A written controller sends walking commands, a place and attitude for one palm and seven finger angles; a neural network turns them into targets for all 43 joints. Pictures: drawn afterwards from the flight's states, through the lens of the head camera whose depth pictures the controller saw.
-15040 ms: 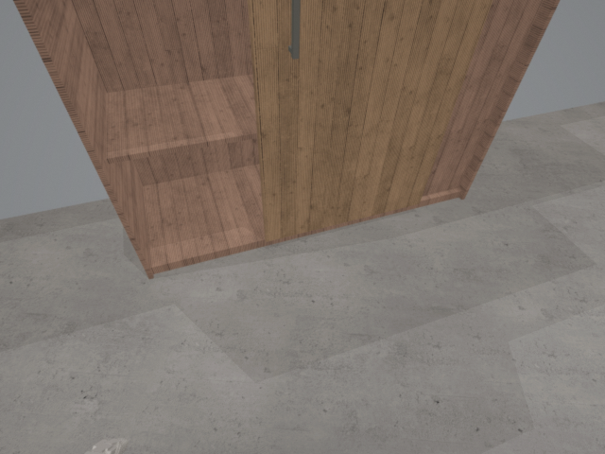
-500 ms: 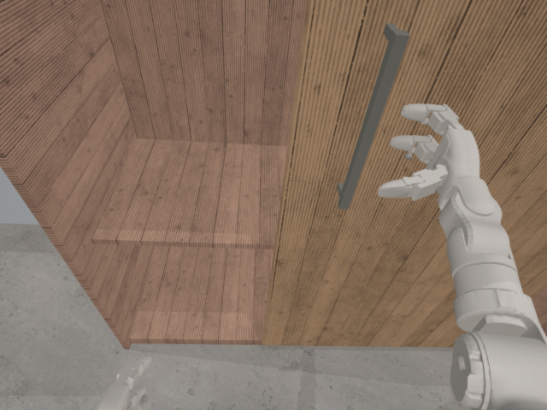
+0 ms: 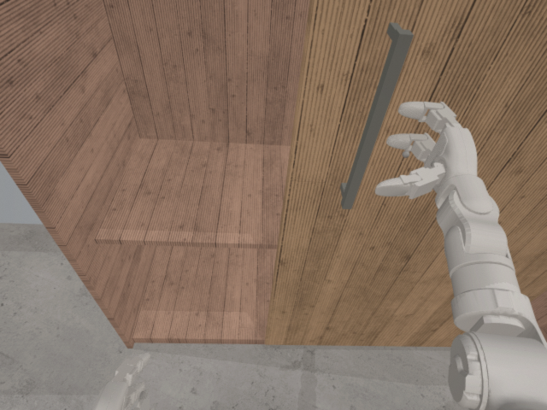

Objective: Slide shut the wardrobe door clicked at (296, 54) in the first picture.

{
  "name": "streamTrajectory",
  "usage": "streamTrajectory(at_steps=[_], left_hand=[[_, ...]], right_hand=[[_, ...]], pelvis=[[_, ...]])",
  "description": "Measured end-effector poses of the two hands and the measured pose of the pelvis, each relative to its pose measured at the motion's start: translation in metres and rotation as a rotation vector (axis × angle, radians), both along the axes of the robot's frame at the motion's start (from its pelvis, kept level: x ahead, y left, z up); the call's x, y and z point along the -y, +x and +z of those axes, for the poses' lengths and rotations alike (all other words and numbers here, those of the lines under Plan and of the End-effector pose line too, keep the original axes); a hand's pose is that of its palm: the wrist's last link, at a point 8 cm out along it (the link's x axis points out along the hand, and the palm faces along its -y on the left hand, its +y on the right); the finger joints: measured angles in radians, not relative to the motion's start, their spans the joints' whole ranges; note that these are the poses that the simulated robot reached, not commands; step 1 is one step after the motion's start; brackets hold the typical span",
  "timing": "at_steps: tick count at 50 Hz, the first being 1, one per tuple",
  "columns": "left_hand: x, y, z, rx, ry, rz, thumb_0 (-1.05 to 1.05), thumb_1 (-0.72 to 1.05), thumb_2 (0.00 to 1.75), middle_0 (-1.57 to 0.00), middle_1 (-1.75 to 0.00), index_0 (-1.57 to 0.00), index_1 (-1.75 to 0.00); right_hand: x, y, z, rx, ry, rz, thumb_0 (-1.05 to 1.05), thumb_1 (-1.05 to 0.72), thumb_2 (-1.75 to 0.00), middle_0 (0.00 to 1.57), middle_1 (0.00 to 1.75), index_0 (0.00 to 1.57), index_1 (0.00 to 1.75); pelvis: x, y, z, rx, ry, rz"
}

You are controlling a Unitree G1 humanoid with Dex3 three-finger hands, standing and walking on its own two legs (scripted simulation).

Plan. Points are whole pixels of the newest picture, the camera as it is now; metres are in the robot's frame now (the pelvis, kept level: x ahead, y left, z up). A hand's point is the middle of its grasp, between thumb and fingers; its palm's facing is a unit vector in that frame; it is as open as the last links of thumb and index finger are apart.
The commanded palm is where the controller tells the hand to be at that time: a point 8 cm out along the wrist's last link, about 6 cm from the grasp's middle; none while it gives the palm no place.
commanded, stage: feel for the door with the fingertips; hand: right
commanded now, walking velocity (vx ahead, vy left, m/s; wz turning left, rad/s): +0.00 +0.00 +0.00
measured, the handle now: (366, 131) +0.47 -0.11 +0.20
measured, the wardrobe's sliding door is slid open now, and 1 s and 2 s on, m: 0.47 0.47 0.47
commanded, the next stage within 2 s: slide the fingers in behind the handle in 0.20 s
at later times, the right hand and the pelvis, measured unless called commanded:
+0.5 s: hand (397, 153) +0.42 -0.15 +0.20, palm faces +0.03 +1.00 -0.03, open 13.8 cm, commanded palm +0.39 -0.18 +0.19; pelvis +0.00 -0.01 +0.00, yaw +0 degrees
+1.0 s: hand (372, 155) +0.41 -0.11 +0.20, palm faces -0.01 +1.00 +0.00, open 14.0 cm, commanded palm +0.38 -0.16 +0.19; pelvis +0.01 +0.00 +0.00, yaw +2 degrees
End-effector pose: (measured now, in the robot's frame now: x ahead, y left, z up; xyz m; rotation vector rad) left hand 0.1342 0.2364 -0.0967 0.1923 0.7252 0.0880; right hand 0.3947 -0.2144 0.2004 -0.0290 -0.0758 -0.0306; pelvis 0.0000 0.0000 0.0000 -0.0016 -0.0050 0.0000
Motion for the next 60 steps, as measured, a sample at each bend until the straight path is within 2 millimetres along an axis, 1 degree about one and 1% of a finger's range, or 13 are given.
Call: streamTrajectory(at_steps=[9,14,18,27,31,34,38,44,53,60], left_hand=[[0.010,0.005,-0.002,0.000,-0.013,-0.021,0.02,0.91,0.90,-0.20,-0.29,-0.20,-0.30],[0.016,0.006,-0.003,-0.001,-0.017,-0.029,0.02,0.91,0.90,-0.21,-0.29,-0.20,-0.30],[0.019,0.004,-0.004,-0.004,-0.017,-0.035,0.02,0.91,0.90,-0.21,-0.29,-0.20,-0.30],[0.016,-0.008,-0.005,-0.011,-0.019,-0.018,0.02,0.91,0.90,-0.21,-0.29,-0.20,-0.30],[0.012,-0.012,-0.004,-0.006,-0.020,-0.001,0.02,0.91,0.90,-0.21,-0.29,-0.20,-0.30],[0.010,-0.012,-0.002,0.001,-0.020,0.010,0.02,0.91,0.90,-0.21,-0.29,-0.20,-0.30],[0.008,-0.008,0.001,0.020,-0.025,0.018,0.02,0.91,0.90,-0.21,-0.29,-0.20,-0.30],[0.008,0.005,0.005,0.037,-0.030,0.016,0.02,0.91,0.90,-0.21,-0.29,-0.20,-0.30],[0.006,0.022,0.010,0.047,-0.029,0.017,0.02,0.91,0.90,-0.21,-0.29,-0.20,-0.30],[0.001,0.024,0.009,0.025,-0.014,0.023,0.02,0.91,0.90,-0.21,-0.29,-0.20,-0.30]], right_hand=[[-0.014,-0.001,-0.002,-0.005,0.000,0.006,-0.01,0.50,-0.30,0.28,1.27,0.30,1.20],[-0.012,0.002,-0.001,-0.012,0.005,0.000,-0.01,0.50,-0.30,0.32,1.30,0.31,1.21],[-0.011,0.003,-0.001,-0.015,0.001,-0.006,-0.01,0.50,-0.30,0.35,1.30,0.33,1.24],[-0.012,0.001,-0.003,-0.002,0.009,0.008,-0.01,0.50,-0.30,0.33,1.29,0.32,1.22],[-0.023,0.001,-0.005,0.005,0.014,0.045,-0.01,0.50,-0.30,0.31,1.26,0.31,1.21],[-0.026,-0.001,-0.008,0.008,0.034,0.042,-0.01,0.50,-0.30,0.31,1.25,0.30,1.21],[-0.037,-0.005,-0.007,0.022,0.018,0.056,-0.01,0.50,-0.30,0.30,1.23,0.30,1.20],[-0.050,-0.005,-0.006,0.005,0.034,0.062,-0.01,0.50,-0.30,0.30,1.21,0.30,1.20],[-0.045,-0.002,-0.004,-0.018,0.026,0.034,-0.01,0.50,-0.30,0.32,1.21,0.30,1.20],[-0.039,0.001,-0.004,-0.030,0.031,0.038,-0.01,0.50,-0.30,0.35,1.23,0.31,1.21]], pelvis=[[0.004,0.000,0.000,0.003,-0.001,-0.006],[0.004,-0.002,-0.001,0.003,-0.001,-0.008],[0.005,-0.004,-0.001,0.000,-0.001,-0.011],[0.007,-0.004,-0.001,0.001,-0.003,0.000],[0.007,-0.003,0.000,0.006,-0.003,0.010],[0.007,-0.001,0.000,0.008,-0.004,0.018],[0.006,0.000,0.001,0.013,-0.004,0.027],[0.003,0.003,0.002,0.015,-0.005,0.032],[-0.002,0.006,0.003,0.014,-0.002,0.036],[-0.004,0.009,0.002,0.011,0.000,0.028]])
